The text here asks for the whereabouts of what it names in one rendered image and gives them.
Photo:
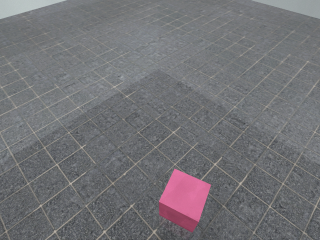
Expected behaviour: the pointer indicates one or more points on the carton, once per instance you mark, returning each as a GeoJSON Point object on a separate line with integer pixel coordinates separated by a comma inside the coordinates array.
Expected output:
{"type": "Point", "coordinates": [183, 200]}

